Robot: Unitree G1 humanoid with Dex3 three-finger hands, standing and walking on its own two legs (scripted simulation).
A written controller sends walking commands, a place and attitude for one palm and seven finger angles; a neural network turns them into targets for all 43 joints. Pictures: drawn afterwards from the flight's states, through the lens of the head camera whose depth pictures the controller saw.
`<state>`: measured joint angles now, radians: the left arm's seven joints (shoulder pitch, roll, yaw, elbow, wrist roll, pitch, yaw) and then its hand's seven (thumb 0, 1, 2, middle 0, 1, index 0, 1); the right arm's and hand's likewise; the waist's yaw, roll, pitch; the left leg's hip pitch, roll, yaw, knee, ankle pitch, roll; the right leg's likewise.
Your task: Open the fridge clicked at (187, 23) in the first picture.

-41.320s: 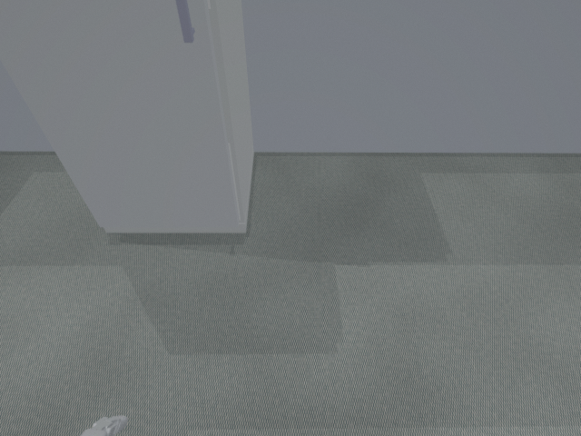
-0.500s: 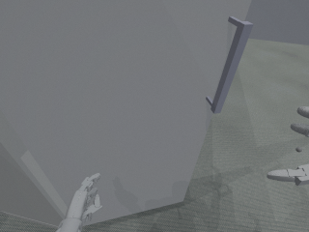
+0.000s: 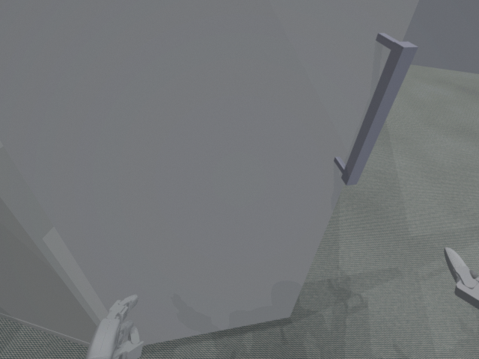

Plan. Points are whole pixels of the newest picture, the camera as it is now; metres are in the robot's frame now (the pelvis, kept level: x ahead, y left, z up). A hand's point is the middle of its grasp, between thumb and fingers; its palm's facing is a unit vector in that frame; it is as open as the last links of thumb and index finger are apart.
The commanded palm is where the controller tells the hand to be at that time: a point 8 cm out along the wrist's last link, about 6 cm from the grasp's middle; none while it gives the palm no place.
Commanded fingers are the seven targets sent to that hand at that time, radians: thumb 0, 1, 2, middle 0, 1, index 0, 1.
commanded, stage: draw the hand back to the body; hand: right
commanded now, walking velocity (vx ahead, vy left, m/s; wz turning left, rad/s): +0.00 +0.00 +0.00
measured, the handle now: (365, 117) +0.43 -0.19 +0.24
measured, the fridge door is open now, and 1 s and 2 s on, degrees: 64 64 64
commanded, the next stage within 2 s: step back with the hand held close in 0.46 s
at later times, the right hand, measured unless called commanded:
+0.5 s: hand (463, 283) +0.18 -0.26 +0.16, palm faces +0.50 +0.78 -0.38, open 7.4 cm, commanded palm +0.13 -0.29 +0.18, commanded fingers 0.00 -0.90 -0.90 0.20 0.30 0.20 0.30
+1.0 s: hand out of the picture +0.17 -0.27 +0.16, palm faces +0.38 +0.79 -0.48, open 7.4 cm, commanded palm +0.11 -0.31 +0.18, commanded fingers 0.00 -0.90 -0.90 0.20 0.30 0.20 0.30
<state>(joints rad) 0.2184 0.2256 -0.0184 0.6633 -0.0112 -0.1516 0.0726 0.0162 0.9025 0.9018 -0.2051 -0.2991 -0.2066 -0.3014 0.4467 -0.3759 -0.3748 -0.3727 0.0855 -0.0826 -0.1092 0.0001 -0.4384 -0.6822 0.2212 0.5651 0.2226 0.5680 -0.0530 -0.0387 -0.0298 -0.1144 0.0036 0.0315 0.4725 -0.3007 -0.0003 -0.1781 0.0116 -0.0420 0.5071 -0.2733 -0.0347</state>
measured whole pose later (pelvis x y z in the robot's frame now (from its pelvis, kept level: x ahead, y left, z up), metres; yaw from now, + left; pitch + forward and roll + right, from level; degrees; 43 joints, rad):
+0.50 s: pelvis +0.00 +0.02 +0.00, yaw -1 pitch -4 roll +0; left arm 0.20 0.22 -0.03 0.66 0.00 -0.15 0.09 0.01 0.90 0.90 -0.21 -0.30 -0.21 -0.30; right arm 0.46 -0.36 -0.35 -0.38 0.08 -0.08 -0.11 0.01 -0.89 -0.90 0.21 0.30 0.21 0.30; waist -0.07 -0.05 -0.01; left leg -0.09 -0.01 0.05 0.46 -0.30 0.02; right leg -0.15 0.00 -0.02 0.49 -0.26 -0.01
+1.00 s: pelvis -0.04 -0.01 +0.00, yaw +1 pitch +0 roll +1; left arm 0.21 0.20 -0.02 0.54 -0.01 -0.03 0.09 0.01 0.90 0.90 -0.20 -0.30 -0.21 -0.30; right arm 0.56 -0.47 -0.44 -0.54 0.06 -0.18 -0.13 0.01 -0.89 -0.90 0.21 0.30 0.21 0.30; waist -0.01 0.03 0.03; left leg -0.26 0.01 0.02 0.52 -0.25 -0.02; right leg -0.32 0.01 -0.06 0.55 -0.23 -0.06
